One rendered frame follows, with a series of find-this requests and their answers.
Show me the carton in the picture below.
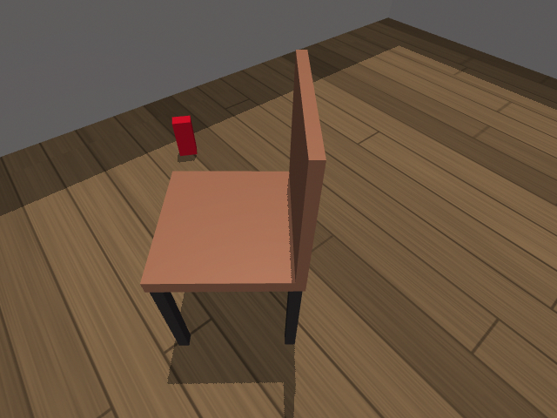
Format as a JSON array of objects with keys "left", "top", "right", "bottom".
[{"left": 172, "top": 116, "right": 197, "bottom": 156}]

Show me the chair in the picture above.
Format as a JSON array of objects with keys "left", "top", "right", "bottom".
[{"left": 140, "top": 50, "right": 326, "bottom": 346}]

